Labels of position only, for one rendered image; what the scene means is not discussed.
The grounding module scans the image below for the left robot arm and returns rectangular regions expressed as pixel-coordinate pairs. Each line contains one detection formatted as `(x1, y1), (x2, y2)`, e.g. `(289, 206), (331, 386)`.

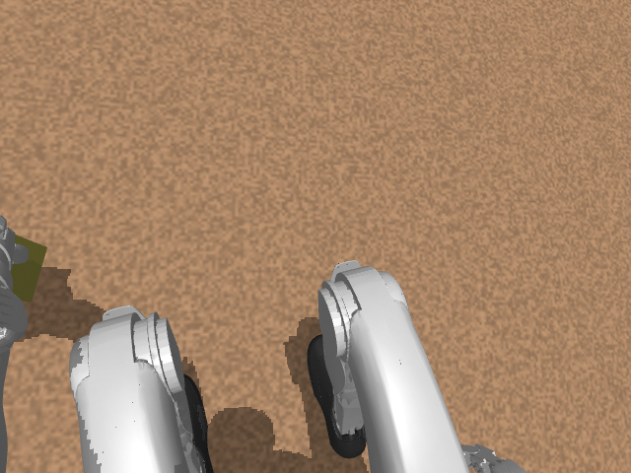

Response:
(0, 215), (28, 473)

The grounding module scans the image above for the cube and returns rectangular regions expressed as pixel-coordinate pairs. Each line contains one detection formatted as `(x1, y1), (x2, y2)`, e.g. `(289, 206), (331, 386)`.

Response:
(10, 235), (47, 302)

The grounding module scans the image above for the left robot hand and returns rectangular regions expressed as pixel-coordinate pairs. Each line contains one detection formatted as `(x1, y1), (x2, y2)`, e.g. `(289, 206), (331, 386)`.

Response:
(13, 243), (29, 264)

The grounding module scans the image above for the left robot foot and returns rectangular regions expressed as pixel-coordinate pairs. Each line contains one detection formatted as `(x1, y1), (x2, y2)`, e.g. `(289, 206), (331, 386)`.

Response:
(183, 374), (214, 473)

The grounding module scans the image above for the right robot foot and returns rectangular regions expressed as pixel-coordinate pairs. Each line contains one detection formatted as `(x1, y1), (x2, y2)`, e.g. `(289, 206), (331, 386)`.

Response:
(307, 334), (367, 458)

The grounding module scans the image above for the right robot hand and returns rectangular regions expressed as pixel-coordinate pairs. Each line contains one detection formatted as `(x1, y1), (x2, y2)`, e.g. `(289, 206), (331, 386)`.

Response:
(461, 443), (527, 473)

